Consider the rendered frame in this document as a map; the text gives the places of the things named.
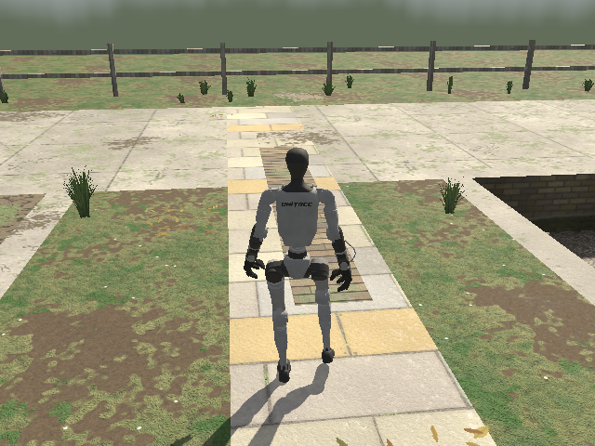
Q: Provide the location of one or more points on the robot left hand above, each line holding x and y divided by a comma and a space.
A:
255, 265

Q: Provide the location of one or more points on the robot left foot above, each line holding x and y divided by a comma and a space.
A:
284, 374

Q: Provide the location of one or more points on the right robot thigh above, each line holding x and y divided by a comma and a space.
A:
319, 271

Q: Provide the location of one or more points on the right robot forearm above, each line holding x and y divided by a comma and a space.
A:
341, 251

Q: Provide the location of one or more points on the right robot upper arm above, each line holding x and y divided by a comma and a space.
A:
327, 197

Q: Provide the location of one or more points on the left robot forearm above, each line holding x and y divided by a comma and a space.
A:
253, 247

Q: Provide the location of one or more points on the left robot upper arm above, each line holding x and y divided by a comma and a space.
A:
268, 197

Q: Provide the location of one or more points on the robot right hand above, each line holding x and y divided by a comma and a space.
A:
346, 278

